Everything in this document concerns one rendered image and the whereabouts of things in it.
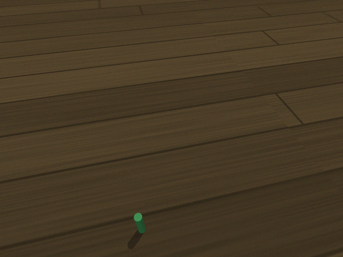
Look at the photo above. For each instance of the can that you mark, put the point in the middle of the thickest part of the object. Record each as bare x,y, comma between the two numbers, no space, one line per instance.
139,222

